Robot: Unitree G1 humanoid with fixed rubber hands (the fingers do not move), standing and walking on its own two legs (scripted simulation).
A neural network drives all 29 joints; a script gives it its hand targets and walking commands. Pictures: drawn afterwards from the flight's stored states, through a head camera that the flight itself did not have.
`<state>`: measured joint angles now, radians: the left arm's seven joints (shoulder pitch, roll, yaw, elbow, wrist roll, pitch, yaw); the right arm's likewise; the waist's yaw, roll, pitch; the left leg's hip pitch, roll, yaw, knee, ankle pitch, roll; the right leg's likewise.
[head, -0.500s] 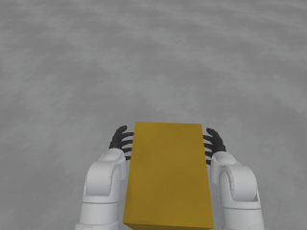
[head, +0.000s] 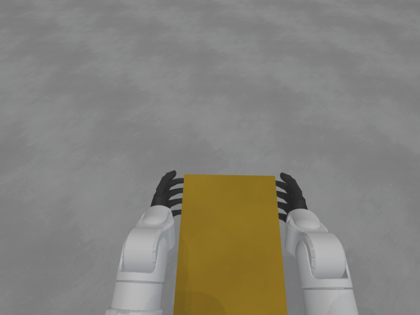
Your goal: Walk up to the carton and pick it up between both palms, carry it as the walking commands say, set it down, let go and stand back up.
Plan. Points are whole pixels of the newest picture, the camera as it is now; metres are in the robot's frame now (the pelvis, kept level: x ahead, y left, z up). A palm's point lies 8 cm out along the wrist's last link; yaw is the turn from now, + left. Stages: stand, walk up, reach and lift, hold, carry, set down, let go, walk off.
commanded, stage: carry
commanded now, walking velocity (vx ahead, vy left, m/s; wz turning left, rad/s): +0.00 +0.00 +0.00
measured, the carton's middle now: (226, 248) +0.27 +0.00 -0.05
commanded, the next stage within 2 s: none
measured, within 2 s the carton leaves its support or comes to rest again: neither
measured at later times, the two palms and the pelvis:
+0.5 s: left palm (156, 208) +0.30 +0.13 +0.05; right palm (288, 212) +0.30 -0.11 +0.05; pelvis +0.01 +0.01 +0.00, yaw +0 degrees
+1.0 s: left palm (153, 202) +0.29 +0.13 +0.09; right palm (297, 210) +0.28 -0.12 +0.08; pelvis +0.03 +0.01 +0.00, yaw -1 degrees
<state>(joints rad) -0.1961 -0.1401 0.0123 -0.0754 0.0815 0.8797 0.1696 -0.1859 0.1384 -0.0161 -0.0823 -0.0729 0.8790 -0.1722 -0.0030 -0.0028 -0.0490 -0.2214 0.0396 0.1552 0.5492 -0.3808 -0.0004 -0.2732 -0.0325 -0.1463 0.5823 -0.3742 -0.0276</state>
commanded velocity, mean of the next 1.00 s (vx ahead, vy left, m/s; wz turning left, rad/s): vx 0.30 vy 0.00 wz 0.00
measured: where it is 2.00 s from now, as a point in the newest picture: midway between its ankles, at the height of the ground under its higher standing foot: (221, 218)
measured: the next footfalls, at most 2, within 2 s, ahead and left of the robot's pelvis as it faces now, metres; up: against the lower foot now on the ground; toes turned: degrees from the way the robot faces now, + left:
left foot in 0.20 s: +0.00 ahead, +0.11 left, +0.00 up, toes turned +10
left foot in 1.28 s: +0.21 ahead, +0.12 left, +0.00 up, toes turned +6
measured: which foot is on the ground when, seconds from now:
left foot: down 0.00-0.12, up 0.14-0.18, down 0.20-1.00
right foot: down 0.00-1.00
